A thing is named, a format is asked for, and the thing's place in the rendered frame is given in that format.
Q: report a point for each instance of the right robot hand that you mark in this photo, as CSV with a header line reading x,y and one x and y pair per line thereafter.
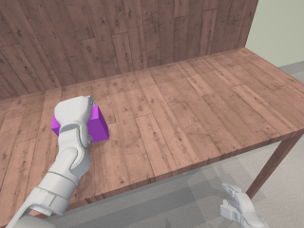
x,y
233,211

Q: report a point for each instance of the table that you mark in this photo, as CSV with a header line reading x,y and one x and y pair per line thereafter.
x,y
173,79

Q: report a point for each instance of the right robot forearm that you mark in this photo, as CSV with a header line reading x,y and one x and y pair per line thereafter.
x,y
252,220

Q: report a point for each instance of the left robot forearm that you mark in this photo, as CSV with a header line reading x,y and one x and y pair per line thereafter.
x,y
54,191

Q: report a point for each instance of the left robot hand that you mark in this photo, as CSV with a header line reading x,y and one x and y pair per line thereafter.
x,y
75,109

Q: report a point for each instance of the sponge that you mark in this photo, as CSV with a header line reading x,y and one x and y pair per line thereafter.
x,y
96,125

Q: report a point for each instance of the left robot upper arm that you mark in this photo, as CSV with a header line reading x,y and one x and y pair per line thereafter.
x,y
30,221

